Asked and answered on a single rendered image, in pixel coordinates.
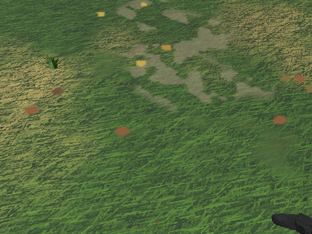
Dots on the right robot hand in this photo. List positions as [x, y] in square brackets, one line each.
[302, 223]

